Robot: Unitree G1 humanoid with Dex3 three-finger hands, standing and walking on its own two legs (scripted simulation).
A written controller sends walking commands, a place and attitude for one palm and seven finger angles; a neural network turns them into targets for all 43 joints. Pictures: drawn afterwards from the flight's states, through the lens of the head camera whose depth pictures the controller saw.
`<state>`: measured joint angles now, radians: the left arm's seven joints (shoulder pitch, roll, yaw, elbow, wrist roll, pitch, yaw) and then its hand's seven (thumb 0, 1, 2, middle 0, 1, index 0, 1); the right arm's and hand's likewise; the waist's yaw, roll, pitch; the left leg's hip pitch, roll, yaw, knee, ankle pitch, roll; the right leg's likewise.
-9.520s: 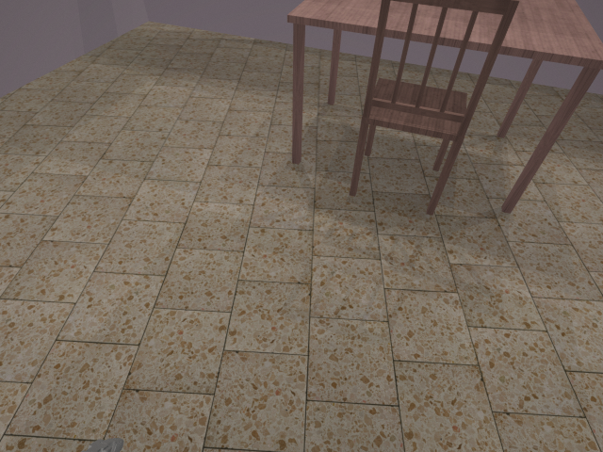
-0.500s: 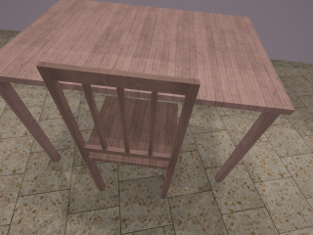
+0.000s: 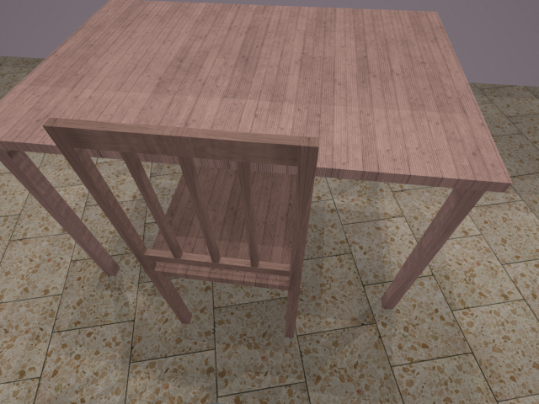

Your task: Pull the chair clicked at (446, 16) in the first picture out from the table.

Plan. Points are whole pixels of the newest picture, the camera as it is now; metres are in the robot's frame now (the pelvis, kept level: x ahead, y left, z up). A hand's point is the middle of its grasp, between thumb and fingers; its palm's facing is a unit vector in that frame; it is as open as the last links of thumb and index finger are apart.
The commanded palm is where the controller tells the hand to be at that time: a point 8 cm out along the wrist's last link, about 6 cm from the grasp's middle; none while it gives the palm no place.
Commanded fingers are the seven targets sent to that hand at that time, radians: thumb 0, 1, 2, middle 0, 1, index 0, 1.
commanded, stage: come to a stop and stand still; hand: left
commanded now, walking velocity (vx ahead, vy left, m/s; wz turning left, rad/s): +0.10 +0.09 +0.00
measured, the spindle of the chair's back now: (203, 217) +0.45 +0.17 -0.06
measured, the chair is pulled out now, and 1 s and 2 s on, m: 0.00 0.00 0.00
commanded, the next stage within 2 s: look again from close up in 0.42 s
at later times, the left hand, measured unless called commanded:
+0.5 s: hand out of the picture -0.05 +0.21 -0.17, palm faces +0.03 -0.98 -0.21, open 7.4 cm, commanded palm none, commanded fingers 0.00 0.90 0.90 -0.20 -0.30 -0.20 -0.30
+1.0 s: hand out of the picture -0.01 +0.19 -0.18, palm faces +0.00 -0.98 -0.19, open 7.3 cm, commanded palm none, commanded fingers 0.00 0.90 0.90 -0.20 -0.30 -0.20 -0.30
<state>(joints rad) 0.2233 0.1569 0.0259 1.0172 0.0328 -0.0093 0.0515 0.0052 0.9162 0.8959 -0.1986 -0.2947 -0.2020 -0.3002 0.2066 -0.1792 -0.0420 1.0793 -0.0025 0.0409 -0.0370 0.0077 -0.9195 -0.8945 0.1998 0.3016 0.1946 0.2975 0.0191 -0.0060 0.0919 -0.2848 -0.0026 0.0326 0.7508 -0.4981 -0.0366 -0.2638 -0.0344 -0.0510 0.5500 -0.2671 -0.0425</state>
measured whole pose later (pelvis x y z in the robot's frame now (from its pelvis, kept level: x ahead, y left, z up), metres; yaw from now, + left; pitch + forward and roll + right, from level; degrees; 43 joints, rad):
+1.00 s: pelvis -0.02 +0.02 +0.00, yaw -1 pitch -1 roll +0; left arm 0.32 0.15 -0.01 1.07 0.02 -0.03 0.05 0.01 0.92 0.90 -0.20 -0.29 -0.20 -0.30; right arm 0.27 -0.16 0.01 1.11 -0.01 -0.02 -0.03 0.01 -0.93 -0.89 0.20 0.30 0.19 0.30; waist 0.00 -0.02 -0.01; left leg -0.18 0.00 0.06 0.51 -0.31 0.02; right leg -0.13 0.04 0.00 0.48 -0.34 -0.04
